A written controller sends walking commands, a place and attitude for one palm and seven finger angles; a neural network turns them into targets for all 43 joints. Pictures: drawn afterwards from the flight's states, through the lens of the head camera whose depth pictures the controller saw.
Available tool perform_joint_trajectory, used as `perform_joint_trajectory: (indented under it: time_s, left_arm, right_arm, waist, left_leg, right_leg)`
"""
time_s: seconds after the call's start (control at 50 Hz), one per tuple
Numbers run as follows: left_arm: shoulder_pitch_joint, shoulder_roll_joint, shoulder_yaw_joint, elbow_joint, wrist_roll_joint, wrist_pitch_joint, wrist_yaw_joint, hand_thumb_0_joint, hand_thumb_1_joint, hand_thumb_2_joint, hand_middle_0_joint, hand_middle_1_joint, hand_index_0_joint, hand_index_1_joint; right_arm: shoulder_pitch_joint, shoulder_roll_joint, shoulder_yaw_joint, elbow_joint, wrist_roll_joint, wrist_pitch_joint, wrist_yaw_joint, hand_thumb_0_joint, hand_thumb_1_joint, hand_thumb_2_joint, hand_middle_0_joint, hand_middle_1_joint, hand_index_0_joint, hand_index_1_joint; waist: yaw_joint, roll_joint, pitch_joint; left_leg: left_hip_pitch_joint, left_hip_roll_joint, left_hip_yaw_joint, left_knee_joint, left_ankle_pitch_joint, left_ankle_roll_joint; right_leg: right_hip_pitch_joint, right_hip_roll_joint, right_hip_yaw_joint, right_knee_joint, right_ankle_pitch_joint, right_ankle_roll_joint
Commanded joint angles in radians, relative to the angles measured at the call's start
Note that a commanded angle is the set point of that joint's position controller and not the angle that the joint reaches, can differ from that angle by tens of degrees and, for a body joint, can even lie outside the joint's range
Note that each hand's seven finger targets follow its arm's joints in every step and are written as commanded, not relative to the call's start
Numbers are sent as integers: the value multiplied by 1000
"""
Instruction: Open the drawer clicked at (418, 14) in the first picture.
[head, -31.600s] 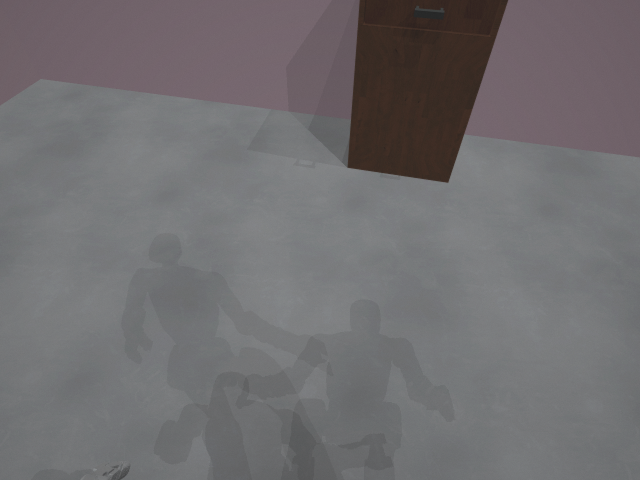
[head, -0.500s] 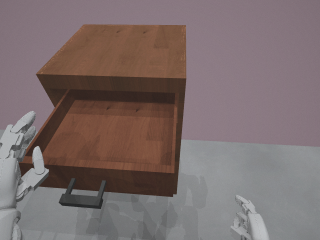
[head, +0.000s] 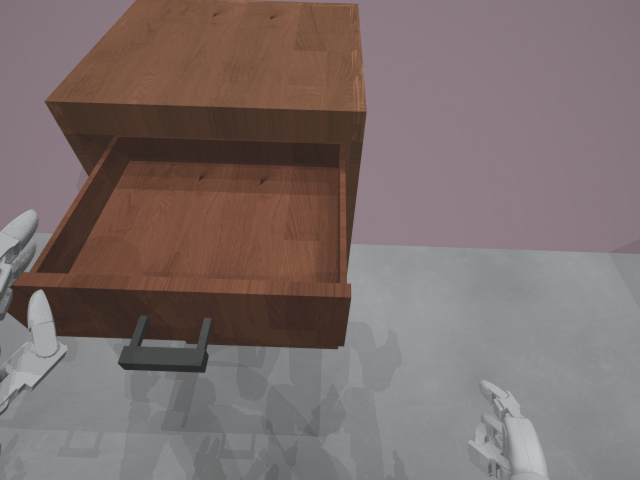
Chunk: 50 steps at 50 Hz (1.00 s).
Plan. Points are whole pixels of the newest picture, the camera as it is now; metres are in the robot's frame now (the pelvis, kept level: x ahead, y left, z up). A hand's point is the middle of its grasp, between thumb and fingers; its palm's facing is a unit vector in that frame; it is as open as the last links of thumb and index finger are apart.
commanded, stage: step back with the hand held close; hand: left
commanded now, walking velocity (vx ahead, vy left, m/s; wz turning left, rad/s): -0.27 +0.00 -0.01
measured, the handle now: (169, 342) +0.28 +0.22 +0.00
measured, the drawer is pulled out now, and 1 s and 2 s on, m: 0.30 0.30 0.30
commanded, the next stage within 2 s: stop stepping back and stand still in 0.80 s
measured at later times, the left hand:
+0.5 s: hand (28, 410) +0.14 +0.23 +0.17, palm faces +0.35 -0.82 -0.44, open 7.4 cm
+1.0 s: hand out of the picture +0.06 +0.20 +0.17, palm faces +0.26 -0.84 -0.47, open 7.4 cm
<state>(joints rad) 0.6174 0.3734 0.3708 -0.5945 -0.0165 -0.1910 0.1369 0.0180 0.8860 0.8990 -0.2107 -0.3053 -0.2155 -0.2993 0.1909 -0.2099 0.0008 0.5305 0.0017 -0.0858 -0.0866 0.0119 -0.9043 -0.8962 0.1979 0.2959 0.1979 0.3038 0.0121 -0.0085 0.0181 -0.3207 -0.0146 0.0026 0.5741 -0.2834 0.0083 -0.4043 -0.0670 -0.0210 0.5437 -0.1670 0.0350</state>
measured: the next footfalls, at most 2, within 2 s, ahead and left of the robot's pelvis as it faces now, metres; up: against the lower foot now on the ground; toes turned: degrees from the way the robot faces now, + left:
right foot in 0.80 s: -0.15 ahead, -0.11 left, +0.00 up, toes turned +0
left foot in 1.04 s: -0.14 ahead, +0.09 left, +0.00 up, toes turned +0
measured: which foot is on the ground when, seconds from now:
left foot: down 0.00-0.80, up 0.82-1.00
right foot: down 0.00-0.52, up 0.54-0.78, down 0.80-1.00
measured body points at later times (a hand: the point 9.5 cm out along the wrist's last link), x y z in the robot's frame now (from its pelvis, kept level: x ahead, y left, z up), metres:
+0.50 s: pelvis -0.05 +0.01 -0.01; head -0.03 +0.02 +0.44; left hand +0.12 +0.28 +0.19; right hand +0.12 -0.24 -0.08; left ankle +0.01 +0.12 -0.73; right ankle +0.03 -0.13 -0.73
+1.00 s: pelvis -0.15 -0.02 +0.01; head -0.12 +0.00 +0.46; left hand +0.04 +0.24 +0.20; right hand +0.01 -0.26 -0.06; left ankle -0.14 +0.09 -0.71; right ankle -0.16 -0.11 -0.73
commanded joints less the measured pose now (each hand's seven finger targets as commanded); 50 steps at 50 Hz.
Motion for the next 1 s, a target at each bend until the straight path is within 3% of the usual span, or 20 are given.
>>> perform_joint_trajectory:
  time_s: [0.0, 0.1, 0.2, 0.22, 0.28, 0.32, 0.42, 0.46, 0.5, 0.52, 0.56, 0.62, 0.7, 0.74, 0.78, 0.8, 0.84, 0.88, 0.96, 0.98]
  left_arm:
    - [-41, 144, 116, -202, -2, -75, 35, 0, 900, 900, -200, -300, -200, -300]
    - [-46, 146, 111, -207, 1, -85, 50, 0, 900, 900, -200, -300, -200, -300]
    - [-18, 118, 114, -240, 28, -86, 69, 0, 900, 900, -200, -300, -200, -300]
    - [-8, 123, 118, -252, 24, -88, 68, 0, 900, 900, -200, -300, -200, -300]
    - [15, 133, 131, -217, 20, -100, 55, 0, 900, 900, -200, -300, -200, -300]
    - [-25, 140, 114, -235, 6, -106, 52, 0, 900, 900, -200, -300, -200, -300]
    - [-23, 167, 132, -212, -10, -92, 44, 0, 900, 900, -200, -300, -200, -300]
    - [-17, 162, 133, -219, -11, -87, 41, 0, 900, 900, -200, -300, -200, -300]
    - [6, 152, 137, -250, 1, -102, 48, 0, 900, 900, -200, -300, -200, -300]
    - [-3, 132, 120, -266, 6, -108, 49, 0, 900, 900, -200, -300, -200, -300]
    - [2, 118, 102, -260, 0, -95, 66, 0, 900, 900, -200, -300, -200, -300]
    - [-9, 101, 62, -254, -17, -71, 55, 0, 900, 900, -200, -300, -200, -300]
    - [-79, 133, 70, -248, -35, -51, 34, 0, 900, 900, -200, -300, -200, -300]
    - [-87, 158, 96, -249, -41, -58, 16, 0, 900, 900, -200, -300, -200, -300]
    - [-65, 252, 160, -249, -34, -80, 13, 0, 900, 900, -200, -300, -200, -300]
    - [-74, 214, 123, -233, -35, -70, 15, 0, 900, 900, -200, -300, -200, -300]
    - [-11, 187, 133, -201, -16, -59, 15, 0, 900, 900, -200, -300, -200, -300]
    - [-5, 167, 123, -177, -1, -55, 13, 0, 900, 900, -200, -300, -200, -300]
    - [55, 151, 104, -212, -13, -47, 31, 0, 900, 900, -200, -300, -200, -300]
    - [52, 161, 96, -252, -21, -46, 33, 0, 900, 900, -200, -300, -200, -300]
  right_arm:
    - [-71, -129, -52, -148, -5, -76, -14, 0, -900, -900, 200, 300, 200, 300]
    - [-63, -130, -45, -128, -10, -74, -17, 0, -900, -900, 200, 300, 200, 300]
    - [-68, -133, -50, -153, -22, -88, -29, 0, -900, -900, 200, 300, 200, 300]
    - [-62, -128, -53, -154, -26, -97, -26, 0, -900, -900, 200, 300, 200, 300]
    - [-67, -132, -59, -136, -33, -115, -17, 0, -900, -900, 200, 300, 200, 300]
    - [-47, -129, -58, -110, -24, -115, -8, 0, -900, -900, 200, 300, 200, 300]
    - [-75, -100, -57, -89, -1, -83, 7, 0, -900, -900, 200, 300, 200, 300]
    - [-88, -112, -55, -93, -4, -70, 2, 0, -900, -900, 200, 300, 200, 300]
    - [-104, -139, -56, -117, -17, -81, -10, 0, -900, -900, 200, 300, 200, 300]
    - [-85, -133, -64, -117, -31, -102, -12, 0, -900, -900, 200, 300, 200, 300]
    - [-55, -116, -68, -84, -53, -128, -16, 0, -900, -900, 200, 300, 200, 300]
    - [-62, -117, -60, -47, -25, -157, 8, 0, -900, -900, 200, 300, 200, 300]
    - [-112, -125, -38, -42, -23, -154, 21, 0, -900, -900, 200, 300, 200, 300]
    - [-128, -131, -36, -55, -15, -144, 26, 0, -900, -900, 200, 300, 200, 300]
    - [-107, -102, -31, -59, -11, -122, 32, 0, -900, -900, 200, 300, 200, 300]
    - [-115, -107, -51, -62, 11, -118, 33, 0, -900, -900, 200, 300, 200, 300]
    - [-120, -56, -21, -78, -1, -88, 27, 0, -900, -900, 200, 300, 200, 300]
    - [-162, -45, 8, -94, -5, -65, 9, 0, -900, -900, 200, 300, 200, 300]
    - [-58, -104, -16, -103, -1, -46, -5, 0, -900, -900, 200, 300, 200, 300]
    - [-66, -130, -32, -122, 7, -58, -11, 0, -900, -900, 200, 300, 200, 300]
  waist:
    - [-16, -8, -106]
    - [-20, -29, -112]
    - [-17, 182, -117]
    - [-13, 155, -147]
    - [-13, 126, -117]
    - [-33, 11, -176]
    - [-22, -176, -170]
    - [-27, -68, -132]
    - [-16, 266, -131]
    - [-28, 307, -154]
    - [-22, 183, -130]
    - [-10, 214, -187]
    - [-4, 203, -152]
    - [7, 114, -136]
    - [0, -177, -165]
    - [19, -240, -170]
    - [-6, -195, -196]
    - [-8, -137, -168]
    - [-45, -45, -228]
    - [-30, 30, -218]
  left_leg:
    - [-176, 62, -42, -111, -140, 31]
    - [-70, 40, -45, -60, -196, 18]
    - [-358, 208, -219, -314, -193, 89]
    - [-313, 197, -186, -248, -25, 81]
    - [-343, 154, -126, -156, -60, 63]
    - [-141, 82, -63, -25, 151, 7]
    - [26, -4, 0, 135, -96, -8]
    - [25, 40, -51, -40, -64, 13]
    - [-189, 262, -288, -334, -115, 96]
    - [-330, 356, -399, -450, -258, 148]
    - [-158, 333, -310, -322, 64, 168]
    - [111, 276, -179, -230, 380, 133]
    - [12, 280, -187, -278, 155, 108]
    - [-26, 208, -120, -203, 20, 54]
    - [-37, 7, 58, 184, -131, -50]
    - [-132, -43, 0, 446, -208, -47]
    - [-252, -5, -9, 495, -219, -58]
    - [-203, 10, 33, 289, -227, -49]
    - [55, 12, 47, -180, 106, -8]
    - [101, 91, -12, -260, 262, 8]
  right_leg:
    - [165, -54, 118, -94, -30, -52]
    - [10, -77, 132, -195, -256, -71]
    - [284, 90, -17, 192, -37, -13]
    - [287, 80, -5, 182, 33, -16]
    - [279, 31, 76, 88, 58, -46]
    - [165, -60, 162, -36, 302, -88]
    - [-55, -186, 227, -239, -60, -148]
    - [-89, -94, 147, -157, -130, -93]
    - [67, 87, 6, 202, -208, -17]
    - [177, 155, 16, 462, -308, -9]
    - [6, 139, 75, 554, -374, -26]
    - [-64, 104, 21, 381, -340, -13]
    - [117, 91, 7, 71, -263, -27]
    - [185, 58, 8, -191, -84, -51]
    - [45, -257, 332, -354, 82, -186]
    - [56, -316, 366, -312, 290, -227]
    - [238, -251, 189, -160, 700, -219]
    - [253, -205, 139, -123, 784, -184]
    - [278, -116, 101, -83, 446, -108]
    - [273, -59, 78, -46, 297, -72]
